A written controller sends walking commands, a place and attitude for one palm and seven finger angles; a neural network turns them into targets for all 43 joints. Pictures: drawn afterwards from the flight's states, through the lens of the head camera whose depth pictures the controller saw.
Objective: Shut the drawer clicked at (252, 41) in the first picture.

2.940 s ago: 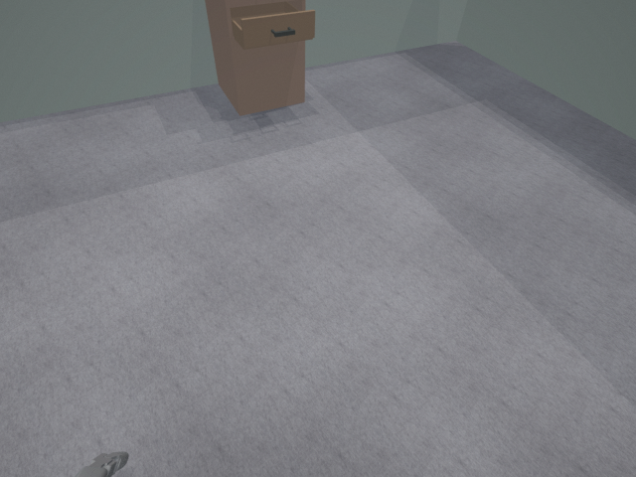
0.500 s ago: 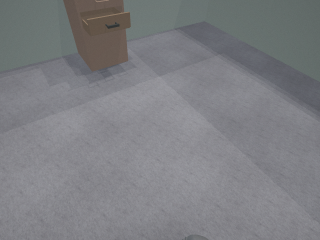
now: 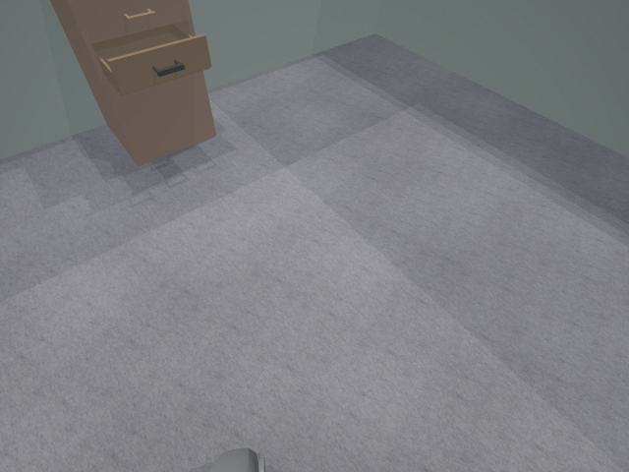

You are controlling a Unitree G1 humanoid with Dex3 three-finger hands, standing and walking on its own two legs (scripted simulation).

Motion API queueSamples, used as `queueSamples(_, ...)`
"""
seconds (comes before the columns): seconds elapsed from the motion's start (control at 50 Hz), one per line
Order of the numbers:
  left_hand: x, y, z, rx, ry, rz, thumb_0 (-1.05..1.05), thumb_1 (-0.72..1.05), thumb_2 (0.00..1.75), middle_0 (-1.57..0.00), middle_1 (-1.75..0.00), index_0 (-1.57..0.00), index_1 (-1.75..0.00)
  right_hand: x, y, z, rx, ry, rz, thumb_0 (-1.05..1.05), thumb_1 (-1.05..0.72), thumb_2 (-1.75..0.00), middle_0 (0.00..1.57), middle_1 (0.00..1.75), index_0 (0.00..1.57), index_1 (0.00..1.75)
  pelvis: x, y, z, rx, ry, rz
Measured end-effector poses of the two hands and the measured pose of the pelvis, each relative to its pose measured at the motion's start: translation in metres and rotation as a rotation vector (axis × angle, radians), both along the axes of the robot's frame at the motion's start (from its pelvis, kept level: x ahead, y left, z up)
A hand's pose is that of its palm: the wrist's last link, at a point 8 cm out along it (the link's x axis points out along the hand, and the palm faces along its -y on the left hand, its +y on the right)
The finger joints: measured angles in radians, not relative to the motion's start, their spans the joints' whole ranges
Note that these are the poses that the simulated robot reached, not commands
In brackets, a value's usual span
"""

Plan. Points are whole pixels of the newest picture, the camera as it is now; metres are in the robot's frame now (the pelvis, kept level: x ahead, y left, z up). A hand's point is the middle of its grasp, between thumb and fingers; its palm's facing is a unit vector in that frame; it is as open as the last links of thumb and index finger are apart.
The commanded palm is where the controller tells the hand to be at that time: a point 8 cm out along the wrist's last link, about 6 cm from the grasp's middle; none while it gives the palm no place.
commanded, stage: walk to a spot facing it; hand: left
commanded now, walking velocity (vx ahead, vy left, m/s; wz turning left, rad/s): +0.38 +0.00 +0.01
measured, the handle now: (168, 67) +1.52 +0.62 -0.25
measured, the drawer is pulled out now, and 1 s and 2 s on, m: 0.17 0.17 0.17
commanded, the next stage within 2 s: none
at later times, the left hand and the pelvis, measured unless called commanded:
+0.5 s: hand (182, 372) +0.30 +0.23 -0.17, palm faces +0.00 -0.99 -0.17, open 7.4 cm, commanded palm none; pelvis +0.23 +0.05 +0.00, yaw -3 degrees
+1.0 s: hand (240, 290) +0.46 +0.16 -0.17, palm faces +0.03 -0.98 -0.19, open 7.3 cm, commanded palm none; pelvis +0.46 -0.02 +0.00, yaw -2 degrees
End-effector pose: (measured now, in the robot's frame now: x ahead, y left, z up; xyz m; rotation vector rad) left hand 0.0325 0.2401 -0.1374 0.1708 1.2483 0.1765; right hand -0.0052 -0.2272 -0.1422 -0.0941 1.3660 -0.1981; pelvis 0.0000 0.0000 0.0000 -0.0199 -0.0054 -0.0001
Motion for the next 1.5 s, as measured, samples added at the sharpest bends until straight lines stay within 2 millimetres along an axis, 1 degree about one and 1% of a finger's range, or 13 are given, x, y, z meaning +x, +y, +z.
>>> queueSamples(0.16,-0.003,0.023,-0.027,-0.065,0.200,0.087,0.00,0.92,0.90,-0.20,-0.29,-0.20,-0.30,0.169,0.016,0.010,-0.069,-0.206,0.125,0.00,-0.93,-0.90,0.20,0.30,0.20,0.30,0.083,0.032,-0.014,-0.026,-0.002,0.012)
queueSamples(0.24,0.027,0.036,-0.035,-0.091,0.254,0.089,0.00,0.92,0.90,-0.20,-0.29,-0.20,-0.30,0.214,0.034,0.011,-0.093,-0.255,0.133,0.00,-0.92,-0.90,0.20,0.30,0.20,0.30,0.120,0.050,-0.019,-0.007,-0.015,-0.006)
queueSamples(0.32,0.092,0.046,-0.023,-0.089,0.190,0.049,0.01,0.91,0.90,-0.20,-0.29,-0.20,-0.30,0.217,0.051,0.015,-0.072,-0.203,0.086,0.00,-0.92,-0.90,0.20,0.30,0.20,0.30,0.153,0.057,-0.005,0.002,-0.021,-0.021)
queueSamples(0.48,0.240,0.045,-0.001,-0.060,0.011,-0.025,0.01,0.92,0.90,-0.20,-0.29,-0.19,-0.30,0.191,0.060,0.009,-0.020,0.015,-0.034,0.00,-0.93,-0.90,0.20,0.30,0.20,0.30,0.222,0.055,0.005,0.028,-0.014,-0.043)
queueSamples(0.6,0.347,0.019,0.003,-0.031,-0.053,-0.118,0.01,0.92,0.90,-0.20,-0.29,-0.19,-0.30,0.186,0.063,-0.004,0.054,0.163,-0.125,0.00,-0.92,-0.90,0.20,0.30,0.20,0.30,0.281,0.034,-0.003,0.048,-0.011,-0.066)
queueSamples(0.7,0.424,-0.013,-0.006,-0.005,-0.133,-0.159,0.01,0.91,0.90,-0.20,-0.29,-0.19,-0.30,0.208,0.047,-0.024,0.108,0.270,-0.155,0.00,-0.91,-0.90,0.20,0.30,0.20,0.30,0.335,0.003,-0.024,0.045,-0.013,-0.075)
queueSamples(0.78,0.437,-0.029,-0.004,-0.018,-0.113,-0.117,0.00,0.91,0.90,-0.20,-0.29,-0.20,-0.30,0.274,0.019,-0.022,0.084,0.209,-0.127,0.00,-0.91,-0.90,0.20,0.30,0.20,0.30,0.366,-0.011,-0.016,0.033,-0.023,-0.066)
queueSamples(0.96,0.427,-0.027,0.001,-0.018,0.047,-0.017,-0.01,0.94,0.90,-0.20,-0.29,-0.20,-0.30,0.471,-0.027,0.004,-0.016,-0.099,-0.009,0.00,-0.91,-0.90,0.20,0.30,0.20,0.30,0.441,-0.019,0.003,0.007,-0.002,-0.042)
queueSamples(1.06,0.420,-0.030,-0.008,-0.068,0.152,0.050,0.00,0.92,0.90,-0.20,-0.29,-0.20,-0.30,0.567,-0.019,0.014,-0.030,-0.191,0.079,0.00,-0.92,-0.90,0.20,0.30,0.20,0.30,0.486,-0.009,0.001,-0.008,0.000,-0.023)
queueSamples(1.2,0.434,-0.016,-0.029,-0.130,0.304,0.128,0.00,0.91,0.90,-0.20,-0.29,-0.20,-0.30,0.682,0.021,0.010,-0.051,-0.284,0.176,0.00,-0.91,-0.90,0.20,0.30,0.20,0.30,0.558,0.022,-0.017,-0.010,-0.011,-0.011)
queueSamples(1.28,0.485,0.005,-0.026,-0.118,0.293,0.091,0.01,0.91,0.90,-0.20,-0.29,-0.20,-0.30,0.692,0.037,0.012,-0.045,-0.276,0.127,0.00,-0.91,-0.90,0.20,0.30,0.20,0.30,0.589,0.034,-0.012,-0.003,-0.033,-0.026)
queueSamples(1.4,0.608,0.029,-0.011,-0.070,0.107,0.027,0.01,0.91,0.90,-0.20,-0.29,-0.19,-0.30,0.676,0.025,0.020,-0.090,-0.156,0.025,-0.03,-0.96,-0.90,0.21,0.30,0.21,0.30,0.636,0.039,0.003,0.010,-0.031,-0.035)
queueSamples(1.5,0.705,0.028,0.001,-0.048,-0.017,-0.023,0.01,0.91,0.90,-0.20,-0.29,-0.19,-0.30,0.657,0.024,0.015,-0.061,-0.014,-0.031,-0.02,-0.94,-0.90,0.20,0.30,0.20,0.30,0.678,0.032,0.006,0.025,-0.024,-0.048)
